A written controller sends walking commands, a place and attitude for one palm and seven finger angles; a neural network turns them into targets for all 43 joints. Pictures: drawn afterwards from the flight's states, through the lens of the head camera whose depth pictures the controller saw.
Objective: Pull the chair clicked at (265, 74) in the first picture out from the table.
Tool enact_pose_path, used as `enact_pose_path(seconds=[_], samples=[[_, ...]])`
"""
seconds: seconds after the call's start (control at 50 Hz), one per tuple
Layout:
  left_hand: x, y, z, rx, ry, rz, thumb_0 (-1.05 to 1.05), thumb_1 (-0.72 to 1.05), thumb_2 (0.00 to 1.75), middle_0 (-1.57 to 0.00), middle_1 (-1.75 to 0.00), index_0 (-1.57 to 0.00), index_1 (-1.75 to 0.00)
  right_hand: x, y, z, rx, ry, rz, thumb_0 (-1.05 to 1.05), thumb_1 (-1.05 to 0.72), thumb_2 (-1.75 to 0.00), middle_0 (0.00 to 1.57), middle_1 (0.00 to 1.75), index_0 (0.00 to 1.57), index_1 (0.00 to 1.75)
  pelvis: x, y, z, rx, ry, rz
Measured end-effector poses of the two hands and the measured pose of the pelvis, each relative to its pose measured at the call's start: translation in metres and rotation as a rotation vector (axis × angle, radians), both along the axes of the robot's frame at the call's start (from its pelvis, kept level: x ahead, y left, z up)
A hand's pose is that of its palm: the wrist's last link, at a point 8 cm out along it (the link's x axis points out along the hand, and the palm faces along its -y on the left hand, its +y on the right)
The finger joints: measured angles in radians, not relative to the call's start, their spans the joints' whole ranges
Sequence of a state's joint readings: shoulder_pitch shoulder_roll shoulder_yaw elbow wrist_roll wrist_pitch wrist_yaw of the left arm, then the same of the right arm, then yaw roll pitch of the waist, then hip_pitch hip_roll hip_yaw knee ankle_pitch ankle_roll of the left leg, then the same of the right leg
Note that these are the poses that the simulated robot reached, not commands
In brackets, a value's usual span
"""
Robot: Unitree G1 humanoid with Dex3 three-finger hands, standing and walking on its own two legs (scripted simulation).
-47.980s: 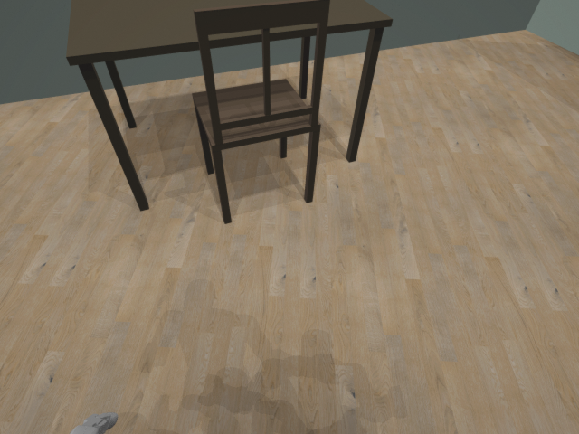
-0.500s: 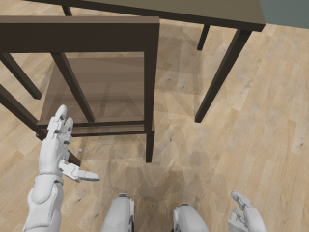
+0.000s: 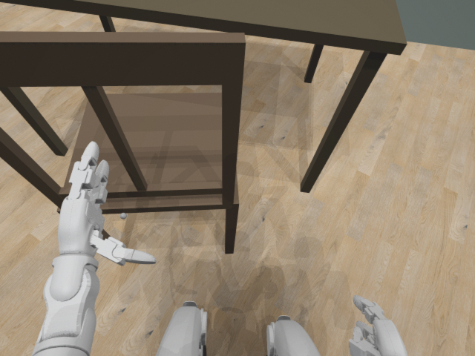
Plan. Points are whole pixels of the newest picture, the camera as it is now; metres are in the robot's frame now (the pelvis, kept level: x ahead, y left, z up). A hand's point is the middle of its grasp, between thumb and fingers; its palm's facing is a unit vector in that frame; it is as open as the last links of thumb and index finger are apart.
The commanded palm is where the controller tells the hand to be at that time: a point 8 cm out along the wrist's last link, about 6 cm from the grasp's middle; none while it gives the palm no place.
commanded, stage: push the fingers through the gap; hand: left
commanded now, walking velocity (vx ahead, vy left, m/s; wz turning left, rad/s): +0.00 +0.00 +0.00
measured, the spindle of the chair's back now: (122, 147) +0.46 +0.23 +0.03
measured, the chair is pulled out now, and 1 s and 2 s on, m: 0.16 0.16 0.16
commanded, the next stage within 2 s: hook a spindle and tug to test in 1.50 s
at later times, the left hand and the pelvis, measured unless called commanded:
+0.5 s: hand (131, 198) +0.36 +0.19 +0.02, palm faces +0.11 -0.99 -0.03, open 16.9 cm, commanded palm +0.35 +0.24 +0.03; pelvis +0.00 -0.01 +0.00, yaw +0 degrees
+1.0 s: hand (134, 167) +0.42 +0.20 +0.03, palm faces +0.10 -0.99 -0.03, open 16.9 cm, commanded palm +0.39 +0.24 +0.03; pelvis +0.00 +0.00 +0.00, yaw -1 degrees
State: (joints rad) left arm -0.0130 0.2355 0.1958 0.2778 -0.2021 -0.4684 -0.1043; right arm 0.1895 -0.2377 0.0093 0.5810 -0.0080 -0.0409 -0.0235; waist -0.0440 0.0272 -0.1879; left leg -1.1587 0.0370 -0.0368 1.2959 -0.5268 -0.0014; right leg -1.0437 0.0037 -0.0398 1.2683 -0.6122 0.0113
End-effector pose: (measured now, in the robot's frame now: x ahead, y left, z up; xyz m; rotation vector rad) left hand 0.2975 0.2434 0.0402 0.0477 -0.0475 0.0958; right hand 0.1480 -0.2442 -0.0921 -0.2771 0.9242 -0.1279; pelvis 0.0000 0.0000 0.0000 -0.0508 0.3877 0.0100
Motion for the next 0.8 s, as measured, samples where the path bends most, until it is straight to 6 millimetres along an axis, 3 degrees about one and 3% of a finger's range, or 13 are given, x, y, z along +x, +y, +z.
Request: enact_pose_path(seconds=[0.12, 0.28, 0.44, 0.68, 0.8], samples=[[0.009, 0.005, -0.021, -0.039, 0.103, 0.02, -0.01, -0.5, 0.3, -0.06, -0.08, -0.06, -0.08, -0.003, -0.004, -0.003, -0.001, 0.013, -0.012, 0.01, -0.9, -0.9, 0.2, 0.3, 0.21, 0.3, -0.001, -0.002, -0.001, 0.0, 0.002, 0.001], [0.019, -0.009, 0.001, -0.01, -0.008, -0.017, -0.01, -0.5, 0.3, -0.06, -0.08, -0.07, -0.08, -0.012, -0.01, -0.001, -0.012, 0.033, -0.026, 0.01, -0.9, -0.9, 0.2, 0.3, 0.21, 0.3, 0.001, -0.003, 0.002, 0.005, 0.0, -0.005], [0.032, 0.0, -0.017, -0.021, 0.076, 0.022, -0.01, -0.5, 0.3, -0.06, -0.08, -0.07, -0.09, -0.025, -0.016, -0.006, -0.01, 0.067, -0.046, 0.01, -0.9, -0.9, 0.2, 0.3, 0.21, 0.3, -0.003, -0.007, -0.001, 0.009, 0.003, -0.008], [0.07, -0.001, -0.009, -0.013, 0.027, 0.0, -0.01, -0.5, 0.3, -0.06, -0.08, -0.07, -0.08, -0.05, -0.024, -0.014, -0.03, 0.144, -0.081, 0.01, -0.9, -0.9, 0.2, 0.3, 0.21, 0.3, -0.006, -0.008, -0.004, 0.006, 0.022, -0.011], [0.074, 0.004, -0.014, -0.029, 0.07, 0.014, -0.01, -0.5, 0.3, -0.06, -0.08, -0.07, -0.09, -0.061, -0.023, -0.012, -0.021, 0.173, -0.108, 0.01, -0.9, -0.9, 0.2, 0.3, 0.21, 0.3, -0.003, -0.006, 0.0, 0.01, 0.025, -0.022]])
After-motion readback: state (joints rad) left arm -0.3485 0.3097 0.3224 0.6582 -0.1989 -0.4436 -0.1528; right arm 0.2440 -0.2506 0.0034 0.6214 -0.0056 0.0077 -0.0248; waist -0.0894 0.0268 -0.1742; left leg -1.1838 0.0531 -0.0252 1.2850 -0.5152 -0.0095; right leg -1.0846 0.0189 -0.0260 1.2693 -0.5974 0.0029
